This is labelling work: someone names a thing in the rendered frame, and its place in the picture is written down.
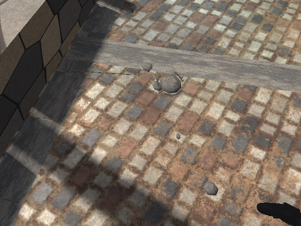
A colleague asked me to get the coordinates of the right robot hand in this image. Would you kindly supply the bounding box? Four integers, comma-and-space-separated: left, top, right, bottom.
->
257, 202, 301, 226

